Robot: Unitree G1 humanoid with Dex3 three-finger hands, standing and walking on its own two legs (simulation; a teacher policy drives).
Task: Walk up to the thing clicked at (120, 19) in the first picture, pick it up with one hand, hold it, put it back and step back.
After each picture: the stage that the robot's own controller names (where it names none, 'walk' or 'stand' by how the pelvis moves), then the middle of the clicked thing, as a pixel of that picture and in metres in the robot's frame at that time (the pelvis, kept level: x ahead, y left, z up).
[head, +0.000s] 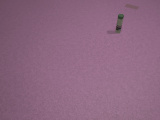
stand; (119, 24) +1.71 -0.41 -0.65
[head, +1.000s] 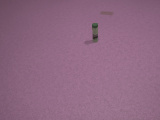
walk; (95, 33) +1.61 +0.02 -0.63
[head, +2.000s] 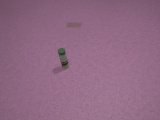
walk; (63, 59) +1.07 +0.31 -0.65
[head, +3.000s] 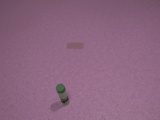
walk; (63, 95) +0.68 +0.28 -0.65
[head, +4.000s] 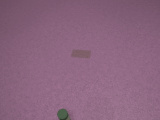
stand; (65, 119) +0.43 +0.23 -0.64
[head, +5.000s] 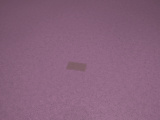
stand; out of the picture +0.39 +0.20 -0.66
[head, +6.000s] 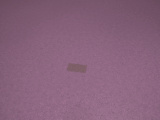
stand; out of the picture +0.37 +0.20 -0.66
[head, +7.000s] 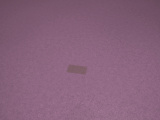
stand; out of the picture +0.37 +0.20 -0.66
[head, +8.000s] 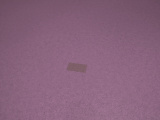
stand; out of the picture +0.36 +0.20 -0.66
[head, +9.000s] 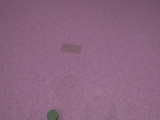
go down; out of the picture +0.38 +0.20 -0.63
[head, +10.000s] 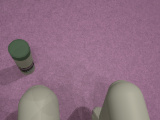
go down; (24, 59) +0.45 +0.23 -0.24
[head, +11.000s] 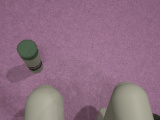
close in; (32, 59) +0.46 +0.22 -0.25
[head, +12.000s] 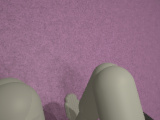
close in; out of the picture +0.45 +0.26 -0.16
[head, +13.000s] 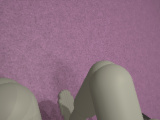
close; out of the picture +0.44 +0.27 -0.16
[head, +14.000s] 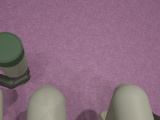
lift; (14, 65) +0.36 +0.24 -0.03
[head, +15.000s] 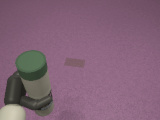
hold; (38, 88) +0.31 +0.16 +0.09
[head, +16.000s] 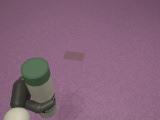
hold; (42, 92) +0.31 +0.16 +0.04
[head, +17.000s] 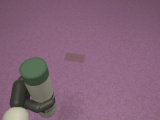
hold; (42, 92) +0.31 +0.16 +0.04
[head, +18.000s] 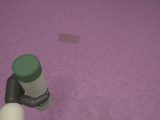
crouch; (36, 87) +0.34 +0.17 -0.01
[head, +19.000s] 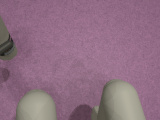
lower; out of the picture +0.48 +0.23 -0.04
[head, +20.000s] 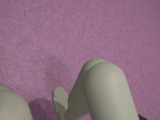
lower; out of the picture +0.46 +0.28 -0.16
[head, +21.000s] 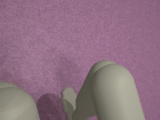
lower; out of the picture +0.45 +0.27 -0.16
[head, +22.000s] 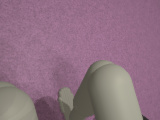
lower; out of the picture +0.44 +0.27 -0.17
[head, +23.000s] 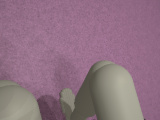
lower; out of the picture +0.44 +0.27 -0.17
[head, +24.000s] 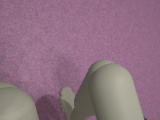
draw back; out of the picture +0.45 +0.26 -0.17
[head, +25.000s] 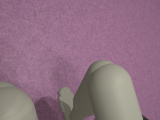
rise; out of the picture +0.43 +0.26 -0.17
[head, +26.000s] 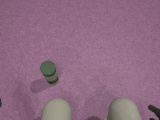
walk; (50, 74) +0.45 +0.19 -0.38
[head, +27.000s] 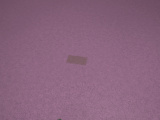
stand; out of the picture +0.38 +0.17 -0.59
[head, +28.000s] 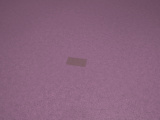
stand; out of the picture +0.38 +0.18 -0.60
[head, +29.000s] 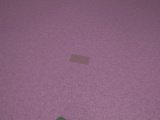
stand; out of the picture +0.39 +0.18 -0.62
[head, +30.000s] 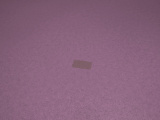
stand; out of the picture +0.40 +0.18 -0.66
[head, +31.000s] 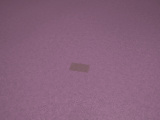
stand; out of the picture +0.37 +0.19 -0.66
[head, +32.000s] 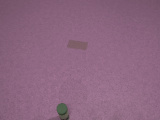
walk; (63, 113) +0.41 +0.17 -0.64
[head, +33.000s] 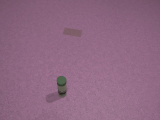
walk; (62, 87) +0.62 +0.16 -0.64
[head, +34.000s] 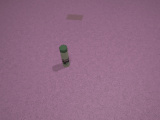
stand; (64, 56) +0.96 +0.25 -0.62
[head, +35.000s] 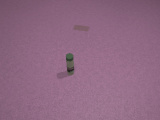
stand; (70, 64) +0.98 +0.17 -0.64
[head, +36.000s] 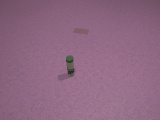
stand; (70, 66) +1.01 +0.17 -0.66
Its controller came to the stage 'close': yes
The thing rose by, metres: 0.69
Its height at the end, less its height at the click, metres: +0.00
